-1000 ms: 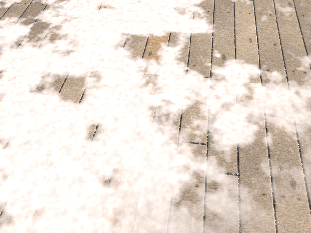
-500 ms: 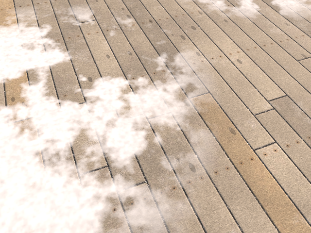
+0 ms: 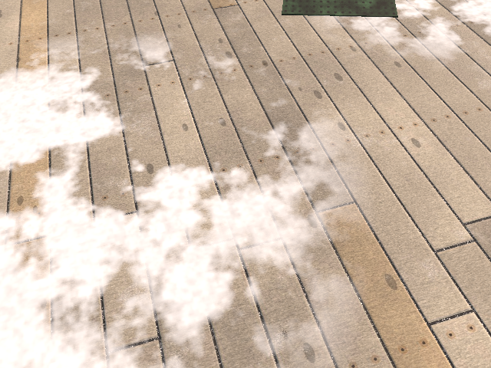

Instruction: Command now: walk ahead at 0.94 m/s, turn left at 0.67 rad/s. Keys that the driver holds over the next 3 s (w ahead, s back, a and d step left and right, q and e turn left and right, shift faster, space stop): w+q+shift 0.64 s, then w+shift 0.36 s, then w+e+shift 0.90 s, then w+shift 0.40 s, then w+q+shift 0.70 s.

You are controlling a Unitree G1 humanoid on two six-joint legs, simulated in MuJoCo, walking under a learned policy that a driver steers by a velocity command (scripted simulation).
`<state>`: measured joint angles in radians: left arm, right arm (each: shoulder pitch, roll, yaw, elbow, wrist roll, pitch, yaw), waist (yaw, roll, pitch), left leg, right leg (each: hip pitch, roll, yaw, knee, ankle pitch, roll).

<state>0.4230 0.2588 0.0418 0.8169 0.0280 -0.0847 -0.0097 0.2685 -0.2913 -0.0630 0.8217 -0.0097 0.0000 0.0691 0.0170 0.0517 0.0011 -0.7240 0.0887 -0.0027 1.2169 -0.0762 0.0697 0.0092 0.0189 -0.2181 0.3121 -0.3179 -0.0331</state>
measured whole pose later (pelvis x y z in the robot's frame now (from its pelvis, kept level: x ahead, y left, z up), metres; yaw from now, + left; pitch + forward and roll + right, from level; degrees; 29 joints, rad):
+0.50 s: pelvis +0.41 +0.05 +0.00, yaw +26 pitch +1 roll +0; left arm -0.01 0.24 -0.04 0.59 0.06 -0.06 -0.02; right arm 0.47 -0.30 -0.07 0.87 0.00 -0.06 0.01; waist -0.09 0.00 0.03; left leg -0.04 -0.22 -0.13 0.36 -0.31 0.18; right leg -0.73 -0.16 0.11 0.87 -0.10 0.07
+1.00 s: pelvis +0.81 +0.24 -0.01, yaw +46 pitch +3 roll -2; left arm 0.58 0.31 0.04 0.94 0.02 -0.10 -0.02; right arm -0.06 -0.31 0.01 0.60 -0.04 -0.04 0.09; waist 0.11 0.02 0.00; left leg -0.73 0.03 0.00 0.74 -0.06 0.10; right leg 0.15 -0.01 -0.11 0.13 -0.28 0.04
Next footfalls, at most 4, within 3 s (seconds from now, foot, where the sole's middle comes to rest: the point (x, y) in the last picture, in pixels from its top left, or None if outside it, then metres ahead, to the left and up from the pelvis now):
0.22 left None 0.36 0.04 -0.77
0.64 right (254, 269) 0.82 0.05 -0.77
1.08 left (115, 241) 0.93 0.51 -0.77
1.54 right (97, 151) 1.35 0.66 -0.77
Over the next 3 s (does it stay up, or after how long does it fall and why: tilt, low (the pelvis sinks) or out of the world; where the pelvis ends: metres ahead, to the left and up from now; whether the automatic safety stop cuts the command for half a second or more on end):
stays up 2.45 0.86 -0.02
